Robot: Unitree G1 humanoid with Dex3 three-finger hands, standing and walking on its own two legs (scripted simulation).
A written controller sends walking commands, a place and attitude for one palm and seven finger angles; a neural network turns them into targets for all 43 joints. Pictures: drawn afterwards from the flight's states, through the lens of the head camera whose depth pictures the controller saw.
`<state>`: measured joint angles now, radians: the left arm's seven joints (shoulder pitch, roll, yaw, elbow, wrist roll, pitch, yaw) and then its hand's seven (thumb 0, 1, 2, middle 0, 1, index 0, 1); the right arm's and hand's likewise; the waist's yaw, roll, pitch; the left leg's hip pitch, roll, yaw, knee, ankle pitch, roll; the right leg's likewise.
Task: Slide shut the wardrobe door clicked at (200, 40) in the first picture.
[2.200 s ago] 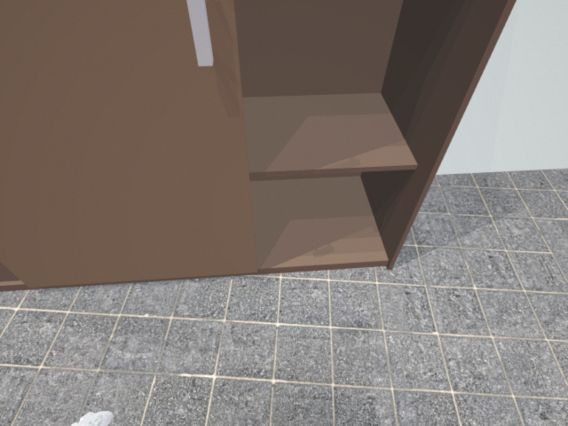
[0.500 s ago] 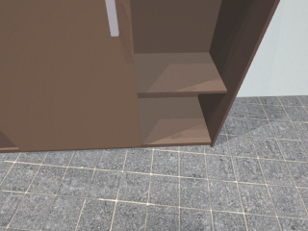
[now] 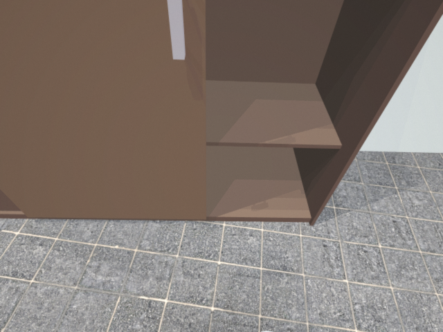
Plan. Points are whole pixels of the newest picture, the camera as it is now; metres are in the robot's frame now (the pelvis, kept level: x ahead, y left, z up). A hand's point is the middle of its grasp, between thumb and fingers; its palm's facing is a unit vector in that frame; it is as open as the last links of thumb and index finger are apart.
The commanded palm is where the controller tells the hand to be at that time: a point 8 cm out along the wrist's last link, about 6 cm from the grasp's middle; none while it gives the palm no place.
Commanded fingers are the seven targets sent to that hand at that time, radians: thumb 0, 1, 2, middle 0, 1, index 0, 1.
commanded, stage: take the last steps up to it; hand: left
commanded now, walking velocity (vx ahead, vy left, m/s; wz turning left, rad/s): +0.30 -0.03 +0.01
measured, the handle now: (177, 11) +0.71 +0.14 +0.25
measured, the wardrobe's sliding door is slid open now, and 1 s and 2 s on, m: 0.54 0.54 0.54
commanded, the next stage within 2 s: come to a stop and stand still in 0.42 s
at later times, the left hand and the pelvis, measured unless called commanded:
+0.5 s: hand out of the picture +0.11 +0.12 -0.18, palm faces +0.14 -0.98 -0.11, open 7.3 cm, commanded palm none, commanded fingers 0.00 0.90 0.90 -0.20 -0.30 -0.20 -0.30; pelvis +0.15 -0.03 +0.00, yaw +3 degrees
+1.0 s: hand (157, 290) +0.24 +0.15 -0.17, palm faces +0.08 -0.95 -0.29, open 7.4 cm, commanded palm none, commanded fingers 0.00 0.90 0.90 -0.20 -0.30 -0.20 -0.30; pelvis +0.20 -0.05 -0.01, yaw +3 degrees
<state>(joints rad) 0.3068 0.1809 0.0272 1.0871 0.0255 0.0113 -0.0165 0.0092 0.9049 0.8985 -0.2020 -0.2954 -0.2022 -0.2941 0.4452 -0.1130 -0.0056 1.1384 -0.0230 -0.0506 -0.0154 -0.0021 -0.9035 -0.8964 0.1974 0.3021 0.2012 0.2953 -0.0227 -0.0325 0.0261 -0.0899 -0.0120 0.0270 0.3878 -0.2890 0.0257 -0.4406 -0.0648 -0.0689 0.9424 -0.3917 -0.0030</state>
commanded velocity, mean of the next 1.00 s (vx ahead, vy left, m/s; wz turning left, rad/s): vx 0.02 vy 0.01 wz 0.01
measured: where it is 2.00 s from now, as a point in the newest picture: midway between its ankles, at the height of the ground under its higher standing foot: outside the picture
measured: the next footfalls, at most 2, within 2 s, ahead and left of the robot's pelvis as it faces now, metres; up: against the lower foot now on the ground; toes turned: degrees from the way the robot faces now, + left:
right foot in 0.16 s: +0.17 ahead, -0.14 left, +0.00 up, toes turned -6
left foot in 0.54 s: +0.27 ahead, +0.09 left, +0.00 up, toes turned +11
